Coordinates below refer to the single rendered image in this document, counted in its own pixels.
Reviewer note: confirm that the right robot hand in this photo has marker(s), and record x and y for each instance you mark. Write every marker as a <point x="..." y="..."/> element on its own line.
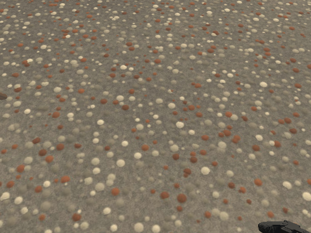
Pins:
<point x="280" y="227"/>

